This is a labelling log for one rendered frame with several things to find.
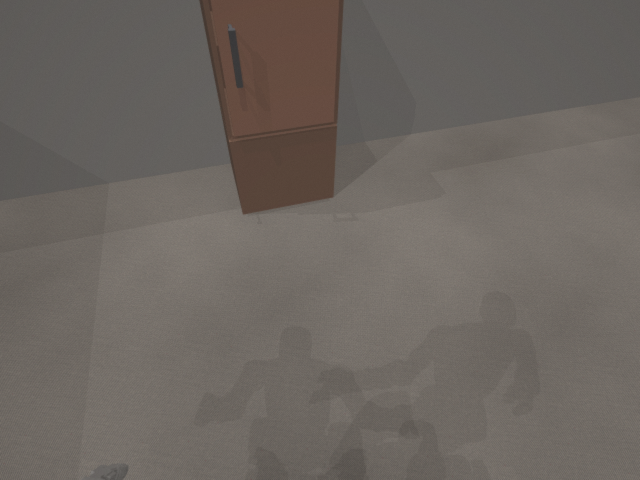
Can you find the cupboard door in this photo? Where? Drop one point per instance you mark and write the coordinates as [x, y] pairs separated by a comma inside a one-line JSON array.
[[287, 51]]

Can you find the handle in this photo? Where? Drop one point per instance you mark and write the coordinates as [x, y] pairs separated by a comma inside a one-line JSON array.
[[235, 56]]

